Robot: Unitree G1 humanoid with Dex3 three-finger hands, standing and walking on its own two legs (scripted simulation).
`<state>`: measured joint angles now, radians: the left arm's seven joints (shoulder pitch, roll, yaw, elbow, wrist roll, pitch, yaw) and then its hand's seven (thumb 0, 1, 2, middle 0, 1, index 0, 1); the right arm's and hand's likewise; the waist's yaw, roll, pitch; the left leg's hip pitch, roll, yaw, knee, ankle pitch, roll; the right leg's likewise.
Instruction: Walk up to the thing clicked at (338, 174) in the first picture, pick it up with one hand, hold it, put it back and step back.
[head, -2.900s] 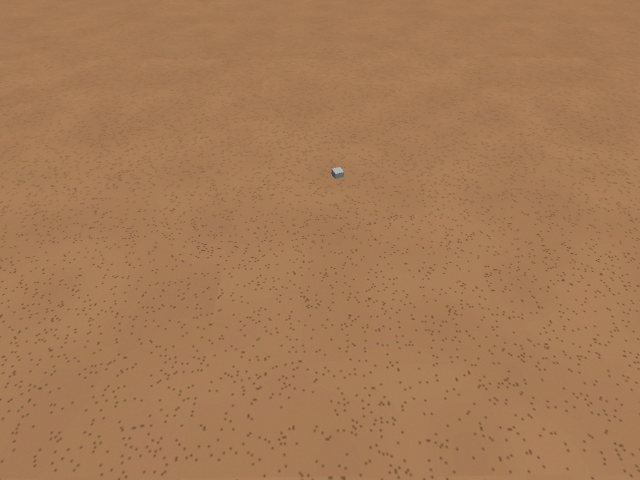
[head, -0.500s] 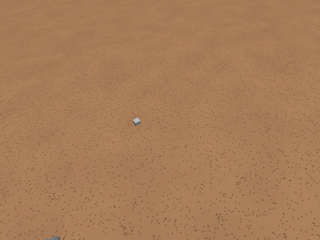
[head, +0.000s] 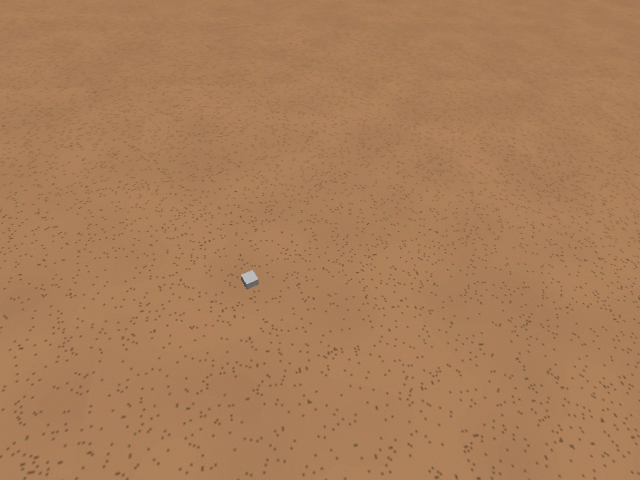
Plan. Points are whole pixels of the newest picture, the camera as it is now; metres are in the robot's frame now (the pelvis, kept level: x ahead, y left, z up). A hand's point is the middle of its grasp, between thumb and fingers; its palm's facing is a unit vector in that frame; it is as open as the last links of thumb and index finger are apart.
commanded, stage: walk up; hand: left
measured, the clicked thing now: (249, 279) +0.95 +0.24 -0.75
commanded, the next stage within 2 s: none
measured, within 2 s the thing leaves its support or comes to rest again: neither
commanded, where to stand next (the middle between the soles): +0.60 +0.01 m, yaw +0 degrees
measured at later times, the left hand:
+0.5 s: hand (167, 386) +0.29 +0.24 -0.12, palm faces -0.02 -0.92 -0.39, open 7.4 cm
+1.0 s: hand (166, 308) +0.44 +0.28 -0.15, palm faces -0.07 -0.94 -0.33, open 7.4 cm
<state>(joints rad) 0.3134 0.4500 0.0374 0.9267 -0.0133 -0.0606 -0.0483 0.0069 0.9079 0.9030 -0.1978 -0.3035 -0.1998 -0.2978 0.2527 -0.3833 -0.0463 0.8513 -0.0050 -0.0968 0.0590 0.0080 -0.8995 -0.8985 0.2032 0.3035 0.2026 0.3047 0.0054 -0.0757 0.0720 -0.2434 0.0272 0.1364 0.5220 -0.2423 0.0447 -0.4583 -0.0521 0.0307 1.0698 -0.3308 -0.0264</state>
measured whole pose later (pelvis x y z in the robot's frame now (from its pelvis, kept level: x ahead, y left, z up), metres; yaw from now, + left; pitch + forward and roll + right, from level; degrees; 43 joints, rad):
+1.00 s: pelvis +0.38 +0.01 +0.00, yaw -1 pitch -2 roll +1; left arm 0.29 0.43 0.05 0.92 0.01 -0.04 -0.08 0.01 0.91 0.90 -0.20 -0.30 -0.20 -0.30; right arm 0.33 -0.40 -0.04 0.85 -0.02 -0.09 0.05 0.01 -0.90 -0.90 0.21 0.30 0.20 0.31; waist -0.02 -0.05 0.08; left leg -0.17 0.03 0.12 0.48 -0.28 0.03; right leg -0.50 -0.10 -0.01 0.81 -0.27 0.00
